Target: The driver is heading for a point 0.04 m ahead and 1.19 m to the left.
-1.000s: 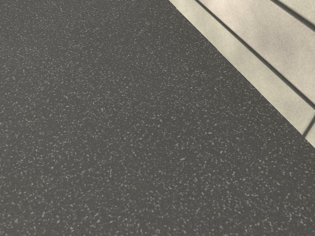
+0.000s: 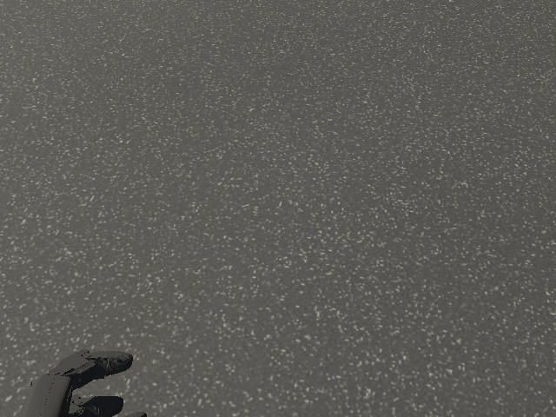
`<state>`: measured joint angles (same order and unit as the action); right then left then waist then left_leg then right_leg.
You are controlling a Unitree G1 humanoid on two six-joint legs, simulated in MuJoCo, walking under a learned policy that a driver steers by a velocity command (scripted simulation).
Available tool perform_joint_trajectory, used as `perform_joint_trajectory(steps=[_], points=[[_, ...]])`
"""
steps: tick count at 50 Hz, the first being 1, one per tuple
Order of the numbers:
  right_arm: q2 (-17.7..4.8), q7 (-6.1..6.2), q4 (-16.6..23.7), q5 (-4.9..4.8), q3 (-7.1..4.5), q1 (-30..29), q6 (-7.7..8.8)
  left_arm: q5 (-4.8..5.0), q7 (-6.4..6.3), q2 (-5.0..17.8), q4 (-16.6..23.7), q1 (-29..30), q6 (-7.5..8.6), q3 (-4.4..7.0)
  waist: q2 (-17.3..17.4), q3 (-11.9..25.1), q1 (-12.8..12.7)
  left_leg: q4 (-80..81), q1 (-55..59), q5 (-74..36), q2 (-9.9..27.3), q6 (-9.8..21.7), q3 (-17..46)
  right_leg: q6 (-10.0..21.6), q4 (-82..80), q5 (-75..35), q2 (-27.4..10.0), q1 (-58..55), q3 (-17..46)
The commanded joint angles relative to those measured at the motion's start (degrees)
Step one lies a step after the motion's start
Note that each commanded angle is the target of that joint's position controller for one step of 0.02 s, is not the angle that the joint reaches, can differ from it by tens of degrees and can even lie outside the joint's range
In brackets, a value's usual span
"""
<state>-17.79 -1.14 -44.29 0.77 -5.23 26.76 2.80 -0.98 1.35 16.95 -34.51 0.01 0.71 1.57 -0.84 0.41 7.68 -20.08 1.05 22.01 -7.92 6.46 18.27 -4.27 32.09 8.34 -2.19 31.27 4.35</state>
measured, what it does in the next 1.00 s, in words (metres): walks ahead, turning left: right foot, then left foot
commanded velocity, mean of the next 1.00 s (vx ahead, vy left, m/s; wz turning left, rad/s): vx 0.98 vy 0.00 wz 1.00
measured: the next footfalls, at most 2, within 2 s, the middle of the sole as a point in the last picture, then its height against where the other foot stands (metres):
right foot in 0.04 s outside the picture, level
left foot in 0.50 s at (193, 399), level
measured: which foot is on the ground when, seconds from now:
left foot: down 0.00-0.04, up 0.06-0.48, down 0.50-0.90, up 0.92-1.00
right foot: up 0.00-0.02, down 0.04-0.48, up 0.50-0.86, down 0.88-1.00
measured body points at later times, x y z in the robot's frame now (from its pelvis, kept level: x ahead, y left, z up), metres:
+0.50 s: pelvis +0.41 +0.05 -0.04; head +0.44 +0.07 +0.41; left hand +0.19 +0.24 -0.17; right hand +0.75 -0.01 -0.09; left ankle +0.51 +0.12 -0.74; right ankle +0.18 -0.17 -0.67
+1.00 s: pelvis +0.81 +0.29 -0.01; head +0.82 +0.32 +0.44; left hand +0.68 +0.58 -0.10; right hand +1.11 +0.17 -0.12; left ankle +0.64 +0.20 -0.62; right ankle +0.95 +0.25 -0.73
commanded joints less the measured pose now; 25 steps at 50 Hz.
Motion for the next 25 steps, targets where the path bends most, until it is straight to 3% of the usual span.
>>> perform_joint_trajectory(steps=[1,2,3,4,5,6,7,8,9,11,15,18,20,21,22,23,24,25], points=[[-10.9,-0.12,4.9,-0.25,-2.40,-9.2,1.66,-0.02,-1.65,9.4,0.9,-11.4,2.05,3.60,3.2,3.4,-12.7,-9.3,-17.8,-25.6,8.8,4.1,9.5,2.3,-3.2,3.3,2.8,-30.4,-2.6],[-9.2,-0.50,5.3,-0.49,-1.77,-10.8,2.25,-1.12,-2.93,13.8,-1.3,-23.6,2.51,5.19,-3.0,10.6,-18.9,-27.5,-24.9,-25.0,3.3,2.0,2.7,3.8,-3.5,12.9,-3.6,-44.9,2.6],[-2.1,-0.32,8.7,-2.10,0.19,-10.6,2.64,-3.06,-3.59,19.8,-2.0,-30.4,2.54,6.31,-20.1,17.2,-19.0,-46.2,-40.5,5.2,-3.6,0.1,-4.9,6.7,-15.2,42.2,-19.5,-56.6,29.5],[-2.7,0.50,8.4,-1.68,1.31,-8.3,2.01,-2.83,-3.10,17.1,-1.0,-22.1,2.37,5.99,-21.9,14.0,-12.8,-55.2,-47.3,4.2,0.9,0.6,-7.8,8.9,-20.4,46.0,-23.4,-50.4,45.1],[-5.4,0.53,6.8,-0.26,0.99,-10.5,1.04,-2.43,-2.78,10.5,0.7,-16.3,2.00,4.64,-11.3,7.7,-11.6,-57.5,-47.7,-1.7,5.2,0.6,-9.6,9.2,-18.5,42.5,-22.0,-43.2,37.5],[-6.1,-0.40,6.5,0.94,0.83,-13.2,0.48,-2.16,-2.56,7.5,-0.1,-15.8,1.91,3.87,-3.9,3.9,-11.5,-55.9,-46.6,-4.8,7.7,0.2,-11.3,9.3,-17.5,33.2,-19.4,-37.7,27.1],[-5.6,-1.40,6.6,1.43,0.86,-14.9,0.02,-2.18,-2.47,6.5,-1.4,-16.6,2.06,3.49,-2.3,1.7,-11.0,-54.3,-45.7,-6.1,9.6,-0.2,-11.9,8.8,-18.3,25.2,-16.8,-34.4,19.4],[-4.5,-2.39,7.4,1.83,1.26,-16.6,-0.61,-2.04,-2.42,5.7,-3.3,-18.4,2.47,3.10,-3.7,-0.5,-10.8,-53.8,-46.3,-6.6,10.9,-0.6,-12.3,8.3,-19.2,19.8,-15.1,-32.3,13.7],[-3.3,-3.12,8.2,1.71,1.79,-18.0,-1.25,-1.57,-2.07,4.8,-5.0,-20.0,3.03,2.89,-5.0,-2.1,-10.7,-53.8,-47.4,-7.6,11.8,-0.7,-12.7,7.8,-19.7,14.6,-14.4,-31.5,9.7],[-1.6,-3.80,10.1,1.51,2.63,-21.4,-2.05,-0.66,-1.31,3.3,-7.4,-22.6,4.05,2.44,-4.3,-3.4,-10.2,-55.0,-50.9,-10.2,12.5,-0.5,-13.4,7.0,-20.3,3.6,-14.3,-31.8,3.1],[-1.5,-4.58,13.9,1.15,3.70,-28.6,-2.26,-0.73,-1.08,3.8,-9.6,-22.2,5.53,2.14,-3.7,-6.8,-8.0,-46.9,-50.1,-17.5,12.2,-0.5,-17.4,5.8,-23.5,-14.3,-12.1,-27.9,-10.8],[-0.8,-5.63,15.5,1.30,4.73,-35.8,-2.35,-0.86,-1.65,5.3,-12.0,-25.4,5.61,2.33,-1.2,-10.6,-9.1,-32.1,-43.6,-19.1,10.0,1.8,-25.8,4.1,-26.3,-26.5,-9.7,-27.9,-18.7],[-1.1,-5.31,14.5,1.14,4.73,-34.5,-2.30,-0.73,-2.31,8.3,-12.5,-27.3,5.24,2.81,-2.7,-7.7,-7.4,-27.1,-34.1,-17.6,5.0,4.1,-30.7,3.5,-20.7,-56.7,-10.0,-31.0,-21.3],[-2.3,-4.75,13.2,1.00,4.26,-30.7,-2.31,-0.60,-2.83,10.6,-12.4,-27.4,4.68,3.32,-4.8,-4.7,-4.7,-26.1,-29.4,-15.4,3.1,4.9,-31.0,3.3,-14.8,-67.9,-11.3,-33.4,-21.3],[-4.5,-4.00,11.0,0.84,3.33,-23.2,-2.25,-0.68,-3.21,12.8,-12.0,-26.1,3.78,3.83,-5.9,-0.3,-0.3,-25.7,-21.5,-12.7,1.5,5.9,-30.1,3.5,-4.8,-74.1,-12.6,-33.9,-20.9],[-7.1,-3.07,7.5,0.70,1.93,-11.3,-2.22,-0.75,-3.32,14.2,-10.8,-23.0,2.96,4.17,-7.1,5.0,5.2,-25.0,-9.1,-10.2,0.5,7.5,-27.8,4.5,8.7,-76.0,-14.0,-30.3,-19.4],[-10.1,-1.65,3.3,0.59,-0.09,0.9,-1.94,-0.94,-2.85,13.6,-9.3,-20.1,2.37,4.08,-4.9,9.9,9.7,-19.0,8.3,-9.7,0.9,9.7,-22.8,5.2,27.6,-61.4,-12.8,-19.8,-18.7],[-13.2,0.05,2.9,-1.68,-2.34,-2.7,-2.76,-1.40,-1.72,9.1,-8.4,-18.7,2.19,3.54,8.1,7.6,5.1,-15.0,17.1,-5.8,6.7,10.7,-11.5,3.8,49.5,4.3,-0.9,-3.0,-18.2]])
Over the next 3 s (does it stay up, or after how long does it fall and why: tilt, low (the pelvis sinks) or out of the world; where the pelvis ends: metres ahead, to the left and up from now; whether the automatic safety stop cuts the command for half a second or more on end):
stays up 0.49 2.00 -0.04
